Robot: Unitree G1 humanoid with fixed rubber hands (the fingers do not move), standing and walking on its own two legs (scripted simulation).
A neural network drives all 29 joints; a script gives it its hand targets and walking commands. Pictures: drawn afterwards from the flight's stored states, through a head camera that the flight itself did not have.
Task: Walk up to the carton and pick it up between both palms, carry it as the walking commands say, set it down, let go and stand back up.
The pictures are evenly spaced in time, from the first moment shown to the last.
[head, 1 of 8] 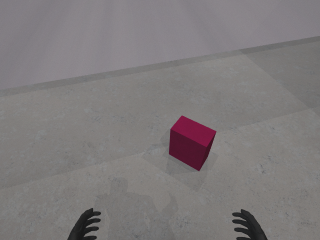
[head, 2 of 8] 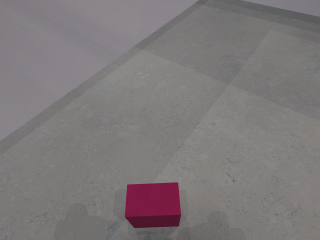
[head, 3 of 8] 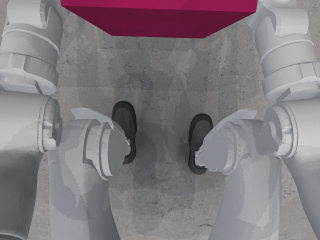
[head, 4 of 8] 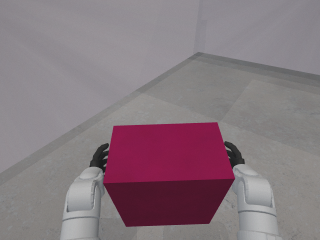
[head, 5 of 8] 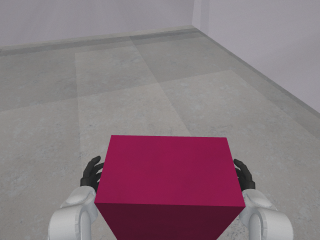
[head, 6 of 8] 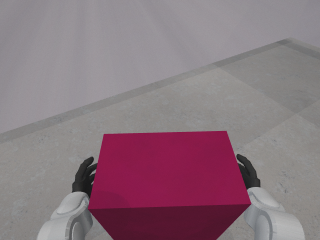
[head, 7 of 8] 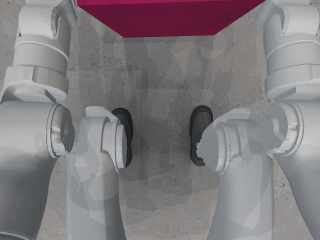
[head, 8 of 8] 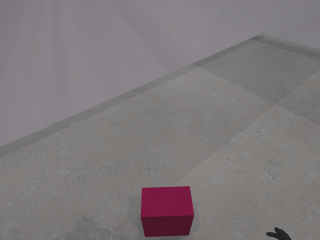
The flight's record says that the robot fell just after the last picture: no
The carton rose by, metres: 0.66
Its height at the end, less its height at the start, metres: +0.00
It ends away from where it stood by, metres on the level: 0.33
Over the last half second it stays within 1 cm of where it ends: yes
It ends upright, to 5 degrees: yes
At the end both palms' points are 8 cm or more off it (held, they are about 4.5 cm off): yes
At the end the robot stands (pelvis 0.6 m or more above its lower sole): yes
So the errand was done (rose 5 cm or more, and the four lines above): yes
